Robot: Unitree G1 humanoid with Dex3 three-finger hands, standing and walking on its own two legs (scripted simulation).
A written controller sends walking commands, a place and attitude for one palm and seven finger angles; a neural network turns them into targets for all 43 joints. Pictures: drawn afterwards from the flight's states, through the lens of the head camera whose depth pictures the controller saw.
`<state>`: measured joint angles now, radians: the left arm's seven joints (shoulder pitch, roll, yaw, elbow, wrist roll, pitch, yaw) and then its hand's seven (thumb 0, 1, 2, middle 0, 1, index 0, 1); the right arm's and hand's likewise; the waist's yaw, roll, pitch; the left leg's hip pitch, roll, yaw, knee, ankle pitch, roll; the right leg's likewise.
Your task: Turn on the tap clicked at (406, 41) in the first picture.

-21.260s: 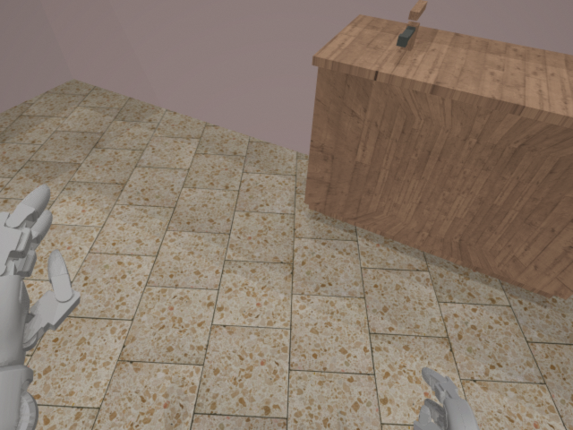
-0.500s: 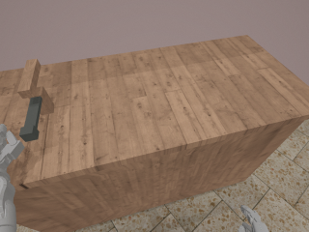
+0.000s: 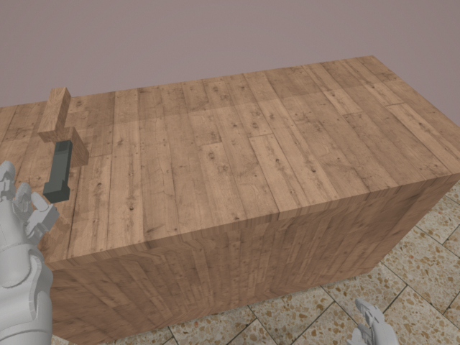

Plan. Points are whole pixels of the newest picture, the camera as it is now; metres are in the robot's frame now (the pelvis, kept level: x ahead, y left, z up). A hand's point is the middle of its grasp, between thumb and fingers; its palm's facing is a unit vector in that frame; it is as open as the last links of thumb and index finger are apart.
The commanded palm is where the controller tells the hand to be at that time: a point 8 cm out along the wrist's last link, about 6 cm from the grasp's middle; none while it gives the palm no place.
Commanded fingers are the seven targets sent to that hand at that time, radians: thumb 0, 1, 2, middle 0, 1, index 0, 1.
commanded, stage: push the lever round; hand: left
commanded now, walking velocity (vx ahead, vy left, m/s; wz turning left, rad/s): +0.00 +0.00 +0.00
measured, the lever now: (57, 191) +0.32 +0.33 +0.10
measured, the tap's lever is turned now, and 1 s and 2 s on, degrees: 3 31 62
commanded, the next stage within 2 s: none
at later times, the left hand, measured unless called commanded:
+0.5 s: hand (78, 202) +0.31 +0.29 +0.10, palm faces +0.68 -0.73 -0.05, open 7.8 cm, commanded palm +0.27 +0.31 +0.10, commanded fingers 0.00 0.90 0.90 -0.15 -0.15 -0.15 -0.15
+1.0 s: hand (103, 190) +0.33 +0.25 +0.10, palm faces +0.75 -0.66 -0.05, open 7.7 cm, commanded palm +0.29 +0.27 +0.10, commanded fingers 0.00 0.90 0.90 -0.15 -0.15 -0.15 -0.15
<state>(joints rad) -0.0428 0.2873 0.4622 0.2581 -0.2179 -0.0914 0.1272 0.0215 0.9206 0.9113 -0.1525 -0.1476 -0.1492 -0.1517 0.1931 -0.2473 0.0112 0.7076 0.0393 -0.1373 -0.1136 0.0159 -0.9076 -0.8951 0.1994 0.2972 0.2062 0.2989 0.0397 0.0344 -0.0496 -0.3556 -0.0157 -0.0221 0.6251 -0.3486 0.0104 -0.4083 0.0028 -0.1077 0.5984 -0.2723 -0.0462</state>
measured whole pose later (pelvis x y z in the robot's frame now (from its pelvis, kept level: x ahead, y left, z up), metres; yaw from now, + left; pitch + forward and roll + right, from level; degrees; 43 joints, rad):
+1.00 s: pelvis -0.01 +0.00 +0.00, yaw +0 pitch +4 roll +0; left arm -0.21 0.11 0.27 0.29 -0.06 -0.03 0.59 0.02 0.94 0.92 -0.15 -0.15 -0.15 -0.15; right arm 0.14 -0.23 0.00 0.74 0.00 -0.05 -0.09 0.02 -0.91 -0.90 0.20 0.30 0.21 0.30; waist 0.03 0.04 -0.05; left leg -0.34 -0.02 -0.02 0.60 -0.32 0.01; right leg -0.39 0.00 -0.11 0.58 -0.25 -0.05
